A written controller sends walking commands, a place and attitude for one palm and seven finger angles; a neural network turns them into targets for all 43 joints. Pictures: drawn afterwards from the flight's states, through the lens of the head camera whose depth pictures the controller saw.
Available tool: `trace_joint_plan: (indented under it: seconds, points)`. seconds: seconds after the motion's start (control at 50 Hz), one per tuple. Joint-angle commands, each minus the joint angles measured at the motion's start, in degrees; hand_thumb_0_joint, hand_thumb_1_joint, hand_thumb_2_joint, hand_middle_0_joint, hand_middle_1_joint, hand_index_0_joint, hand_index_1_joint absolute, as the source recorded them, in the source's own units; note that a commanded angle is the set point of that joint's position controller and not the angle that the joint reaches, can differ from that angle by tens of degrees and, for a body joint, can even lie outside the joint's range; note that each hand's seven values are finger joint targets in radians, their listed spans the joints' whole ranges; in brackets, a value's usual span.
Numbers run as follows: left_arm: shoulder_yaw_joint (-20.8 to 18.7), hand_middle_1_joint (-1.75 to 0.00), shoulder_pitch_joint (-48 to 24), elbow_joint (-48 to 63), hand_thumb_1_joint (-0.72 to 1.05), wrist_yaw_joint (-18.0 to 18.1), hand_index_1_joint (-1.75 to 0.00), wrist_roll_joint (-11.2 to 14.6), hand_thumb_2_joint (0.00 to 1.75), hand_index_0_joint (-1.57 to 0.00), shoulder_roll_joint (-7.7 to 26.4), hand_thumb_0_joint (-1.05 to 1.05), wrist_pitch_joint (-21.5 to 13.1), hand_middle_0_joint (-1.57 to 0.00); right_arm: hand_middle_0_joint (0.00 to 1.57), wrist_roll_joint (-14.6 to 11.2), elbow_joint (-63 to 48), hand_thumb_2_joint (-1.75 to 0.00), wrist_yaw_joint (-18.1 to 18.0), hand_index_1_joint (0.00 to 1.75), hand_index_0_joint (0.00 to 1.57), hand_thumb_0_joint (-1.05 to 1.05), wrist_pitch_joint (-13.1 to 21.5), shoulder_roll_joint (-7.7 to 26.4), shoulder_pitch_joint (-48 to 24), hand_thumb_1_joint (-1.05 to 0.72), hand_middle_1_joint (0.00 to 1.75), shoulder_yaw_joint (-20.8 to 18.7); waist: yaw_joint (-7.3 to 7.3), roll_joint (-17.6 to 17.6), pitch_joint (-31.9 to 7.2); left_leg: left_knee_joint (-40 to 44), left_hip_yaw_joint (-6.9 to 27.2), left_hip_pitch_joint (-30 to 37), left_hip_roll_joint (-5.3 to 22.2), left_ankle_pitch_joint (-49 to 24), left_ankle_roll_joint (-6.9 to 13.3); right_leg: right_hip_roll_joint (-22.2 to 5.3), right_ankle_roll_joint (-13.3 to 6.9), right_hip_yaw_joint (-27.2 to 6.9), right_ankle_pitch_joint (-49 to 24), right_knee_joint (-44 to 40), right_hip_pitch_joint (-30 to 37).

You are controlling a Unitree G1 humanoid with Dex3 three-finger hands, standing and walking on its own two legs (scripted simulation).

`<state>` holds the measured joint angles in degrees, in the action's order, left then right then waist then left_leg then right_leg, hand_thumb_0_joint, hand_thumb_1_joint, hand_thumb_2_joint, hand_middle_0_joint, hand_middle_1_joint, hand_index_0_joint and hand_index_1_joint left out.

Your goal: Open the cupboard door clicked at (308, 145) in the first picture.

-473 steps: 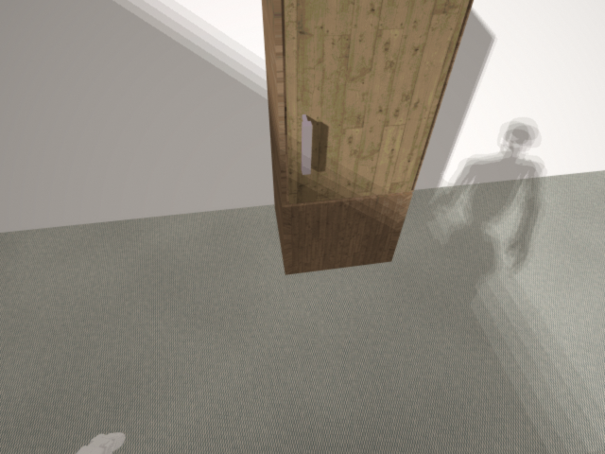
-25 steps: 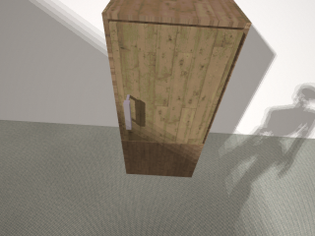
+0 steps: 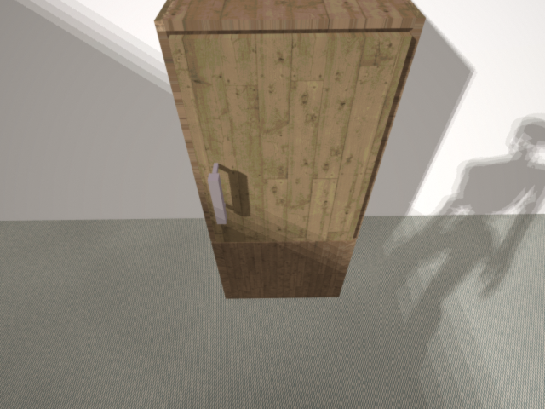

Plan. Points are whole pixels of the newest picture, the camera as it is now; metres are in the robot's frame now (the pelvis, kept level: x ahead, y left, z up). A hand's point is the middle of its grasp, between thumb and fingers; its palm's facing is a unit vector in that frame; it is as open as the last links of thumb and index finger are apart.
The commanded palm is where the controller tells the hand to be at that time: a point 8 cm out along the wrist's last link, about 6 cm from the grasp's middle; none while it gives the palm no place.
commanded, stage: look again from close up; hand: left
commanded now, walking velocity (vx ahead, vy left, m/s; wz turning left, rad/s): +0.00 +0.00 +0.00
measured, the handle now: (218, 194) +0.60 +0.17 -0.10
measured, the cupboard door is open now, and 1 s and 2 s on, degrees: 0 0 0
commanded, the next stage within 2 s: raise the hand with hooked fingers in 0.38 s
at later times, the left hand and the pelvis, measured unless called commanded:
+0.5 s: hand out of the picture +0.05 +0.15 -0.16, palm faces +0.01 -0.97 -0.25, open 7.3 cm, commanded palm +0.11 +0.20 -0.07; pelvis +0.02 -0.04 +0.00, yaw +0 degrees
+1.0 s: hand out of the picture +0.14 +0.18 -0.10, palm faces +0.13 -0.99 +0.00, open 9.2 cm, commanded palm +0.14 +0.23 -0.07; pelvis -0.04 -0.04 -0.12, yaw +2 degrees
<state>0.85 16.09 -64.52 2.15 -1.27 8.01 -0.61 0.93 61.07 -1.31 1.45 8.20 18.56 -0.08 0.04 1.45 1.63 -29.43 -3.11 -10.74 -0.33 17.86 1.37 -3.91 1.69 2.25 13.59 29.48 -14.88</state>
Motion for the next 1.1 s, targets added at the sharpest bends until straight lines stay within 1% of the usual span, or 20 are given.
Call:
trace_joint_plan:
  seconds: [0.0, 0.26, 0.44, 0.46, 0.48, 0.5, 0.52, 0.54, 0.56, 0.58, 0.62, 0.64, 0.68, 0.74, 0.84, 0.92, 0.94, 0.98, 1.04, 1.08]
  points:
    - [-0.97, -0.3, 2.82, 2.35, 0.9, -0.12, -0.3, 0.27, 0.9, -0.2, 5.36, 0.0, -0.79, -0.2, 0.2, -0.21, -3.87, -0.9, -0.17, 0.3, 0.2, 0.0, 0.88, 5.9, 2.6, -0.9, 0.3, -0.7, -0.09, -0.93, 2.54, 10.19, 7.29, -5.99, 6.74, -4.25, 1.1, -1.06, -3.3, -2.15, -1.02, -2.89, 2.12]
    - [-1.97, -0.3, 1.4, 2.73, 0.9, -0.24, -0.3, 0.51, 0.9, -0.2, 7.89, 0.0, -1.48, -0.2, 0.2, -0.03, -1.44, -0.9, -0.35, 0.3, 0.2, 0.0, 0.99, 6.63, 2.07, -0.9, 0.3, -0.44, 0.01, -4.04, 0.71, 8.29, 3.91, -0.33, 5.4, -11.34, 0.31, -2.74, -3.58, -4.37, -10.57, -3.58, 3.27]
    - [-2.55, -0.3, -0.07, 3.02, 0.9, -0.27, -0.3, 0.42, 0.9, -0.2, 9.34, 0.0, -1.59, -0.2, 0.2, 0.01, -0.3, -0.9, -0.52, 0.3, 0.2, 0.0, 0.66, 6.77, 0.62, -0.9, 0.3, -0.65, 0.02, -2.73, -0.26, 7.35, 2.82, 0.57, 5.48, -11.75, -0.48, -3.37, -4.22, -4.91, -14.46, -4.3, 4.61]
    - [-2.82, -0.3, 7.19, 0.74, 0.9, 2.14, -0.3, 0.48, 0.9, -0.2, 9.63, 0.0, -1.97, -0.2, 0.2, -0.72, -3.64, -0.9, 0.03, 0.3, 0.2, 0.0, 0.59, 8.7, -4.47, -0.9, 0.3, -1.66, -2.84, -17.27, -1.98, -6.15, 0.64, -5.15, 6.74, -10.97, -2.09, -6.43, -2.08, -8.08, -43.27, -3.32, 9.21]
    - [-10.83, -0.32, -41.31, 85.98, 0.88, 1.41, -0.32, 10.34, 0.89, -0.2, 21.84, 0.0, -15.99, -0.2, 0.2, -3.36, -22.06, -0.9, -2.49, 0.3, 0.2, 0.0, 9.73, 16.67, -5.36, -0.9, 0.3, -2.74, 4.14, -2.0, -26.92, 3.18, 1.44, 4.88, 0.04, -19.3, 0.77, -1.79, -3.64, -5.58, -34.0, 1.41, 11.13]
    - [-10.16, -0.33, -8.22, 65.83, 0.85, 2.61, -0.33, 5.83, 0.88, -0.2, 16.4, 0.0, -12.79, -0.2, 0.2, -1.69, -19.08, -0.9, -4.52, 0.3, 0.2, 0.0, 14.16, 12.1, -7.94, -0.9, 0.3, -2.38, -1.56, 9.74, -24.7, 4.12, -0.52, 8.55, 0.61, -27.44, 1.12, 2.12, -4.84, -3.49, -21.71, 2.47, 10.82]
    - [-7.42, -0.34, -7.42, 61.0, 0.83, 4.86, -0.34, 8.16, 0.87, -0.21, 11.91, 0.0, -10.46, -0.21, 0.2, -2.55, -16.1, -0.9, -4.65, 0.3, 0.2, 0.0, 15.48, 12.89, -9.13, -0.9, 0.3, -2.3, -0.58, 13.53, -16.8, 3.01, 0.18, 3.5, 0.79, -20.95, -0.75, 2.23, -4.66, -1.04, -11.89, 0.41, 5.02]
    - [-2.84, -0.36, 5.91, 51.78, 0.81, 4.02, -0.36, 9.46, 0.86, -0.21, 1.21, 0.0, -6.43, -0.21, 0.2, -3.48, -16.04, -0.9, -4.07, 0.3, 0.2, 0.0, 15.44, 9.93, -7.11, -0.9, 0.3, -2.06, 0.87, 5.19, -10.26, 2.79, 1.45, -0.6, 1.27, -18.83, -0.54, 2.38, -3.35, 0.82, -9.96, -0.07, 1.16]
    - [-5.38, -0.37, -5.68, 61.39, 0.78, 2.85, -0.37, 10.57, 0.85, -0.21, 4.4, 0.0, -9.09, -0.21, 0.2, -3.15, -20.87, -0.9, -3.7, 0.3, 0.2, 0.0, 16.5, 12.2, -9.2, -0.9, 0.3, -2.64, 2.29, 2.01, -2.8, 0.44, 2.7, -5.17, 0.5, -15.34, -0.41, 2.06, -2.58, 1.0, -9.04, 0.33, -3.66]
    - [-11.63, -0.39, -4.25, 58.56, 0.76, 1.61, -0.39, 10.18, 0.84, -0.21, 9.06, 0.0, -12.37, -0.21, 0.2, -2.09, -21.67, -0.9, -3.79, 0.3, 0.2, 0.0, 16.86, 12.88, -7.65, -0.9, 0.3, -4.27, 2.26, -4.9, -4.42, -2.12, 1.85, -7.85, 0.16, -11.7, -0.17, 2.11, -1.99, 1.7, -4.05, 0.77, -6.91]
    - [-14.6, -0.42, 8.38, 45.38, 0.71, -3.24, -0.42, 11.49, 0.82, -0.21, 6.99, 0.0, -18.48, -0.21, 0.2, -1.69, -24.85, -0.9, -2.81, 0.3, 0.2, 0.0, 17.36, 12.27, -8.85, -0.9, 0.3, -5.02, -1.32, -13.67, -0.34, -7.33, 2.17, -18.56, -0.84, -5.41, -0.47, 1.99, -1.72, 0.83, 4.05, 4.06, -12.3]
    - [-14.5, -0.43, 13.23, 43.05, 0.69, -6.46, -0.43, 12.92, 0.81, -0.22, 4.26, 0.0, -22.5, -0.22, 0.2, -1.49, -26.7, -0.9, -1.87, 0.3, 0.2, 0.0, 17.48, 11.59, -9.06, -0.9, 0.3, -5.05, -2.89, -18.0, -2.25, -10.35, 1.85, -22.95, -1.25, -3.54, -0.97, 1.97, -1.61, 0.14, 5.84, 7.31, -13.49]
    - [-15.82, -0.47, 15.72, 44.99, 0.64, -13.2, -0.47, 15.53, 0.79, -0.22, 4.12, 0.0, -32.18, -0.22, 0.2, -0.84, -30.07, -0.9, -0.11, 0.3, 0.2, 0.0, 18.14, 11.75, -11.14, -0.9, 0.3, -5.92, -4.62, -17.61, -7.22, -17.27, 1.23, -30.73, -2.07, -0.85, -1.78, 1.31, -1.62, -2.85, 5.1, 13.42, -14.91]
    - [-18.44, -0.51, 12.98, 45.14, 0.57, -23.85, -0.51, 17.77, 0.76, -0.22, 7.65, 0.0, -41.85, -0.22, 0.2, -1.27, -33.97, -0.9, 1.91, 0.3, 0.2, 0.0, 18.22, 12.95, -11.73, -0.9, 0.3, -6.39, -4.71, -7.17, -14.24, -26.71, 0.45, -37.74, -2.83, -0.14, -2.4, 0.19, -2.8, -6.81, -0.04, 22.16, -17.31]
    - [-19.34, -0.58, -2.33, 60.4, 0.46, -27.22, -0.58, 21.27, 0.71, -0.23, 12.29, 0.0, -37.33, -0.23, 0.2, -2.05, -42.33, -0.9, 0.33, 0.3, 0.2, 0.0, 17.54, 13.97, -13.09, -0.9, 0.3, -6.27, -1.97, -5.08, -20.98, -34.61, 0.31, -45.09, -2.64, 7.49, -0.33, 0.44, -2.28, -11.19, 19.09, 22.65, -24.2]
    - [-17.97, -0.64, -13.48, 79.65, 0.36, -23.37, -0.64, 20.97, 0.67, -0.24, 14.21, 0.0, -39.31, -0.24, 0.2, -1.0, -40.91, -0.9, -1.53, 0.3, 0.2, 0.0, 17.43, 13.62, -9.18, -0.9, 0.3, -4.82, 1.55, 2.34, -25.54, -37.31, 2.75, -40.99, -0.25, 4.7, 0.5, 2.93, -3.09, -6.87, 15.05, 29.09, -29.66]
    - [-17.75, -0.66, -10.53, 81.83, 0.34, -22.39, -0.66, 19.63, 0.66, -0.24, 14.18, 0.0, -38.96, -0.24, 0.2, -0.81, -40.2, -0.9, -1.82, 0.3, 0.2, 0.0, 17.22, 13.61, -8.6, -0.9, 0.3, -4.87, 0.66, 4.99, -28.44, -36.66, 3.04, -38.97, 0.17, 3.11, 0.52, 3.19, -3.55, -5.73, 12.26, 30.39, -29.72]
    - [-14.27, -0.69, -7.88, 81.79, 0.29, -21.38, -0.69, 17.95, 0.64, -0.24, 11.82, 0.0, -37.23, -0.24, 0.2, -0.77, -38.75, -0.9, -2.08, 0.3, 0.2, 0.0, 17.03, 13.56, -8.1, -0.9, 0.3, -4.35, 1.93, 6.37, -27.48, -36.26, 3.88, -38.06, 0.4, 2.14, 0.62, 3.68, -3.53, -2.93, 9.59, 31.95, -32.62]
    - [-14.28, -0.74, -7.86, 74.94, 0.22, -22.45, -0.74, 17.22, 0.61, -0.25, 12.68, 0.0, -31.25, -0.25, 0.2, -1.39, -37.64, -0.9, -2.4, 0.3, 0.2, 0.0, 16.18, 14.11, -8.66, -0.9, 0.3, -3.45, 2.81, 3.72, -22.84, -35.68, 5.61, -42.07, 0.52, 5.38, 0.23, 4.26, -3.22, -0.68, 12.78, 32.23, -35.32]
    - [-15.59, -0.76, -2.62, 69.65, 0.18, -22.98, -0.76, 17.4, 0.59, -0.25, 12.39, 0.0, -25.92, -0.25, 0.2, -2.25, -38.2, -0.9, -2.57, 0.3, 0.2, 0.0, 15.62, 14.1, -9.21, -0.9, 0.3, -3.47, 1.21, 1.25, -23.05, -33.41, 6.15, -43.59, 0.13, 7.53, -0.09, 4.11, -2.8, 0.17, 15.05, 31.26, -34.24]
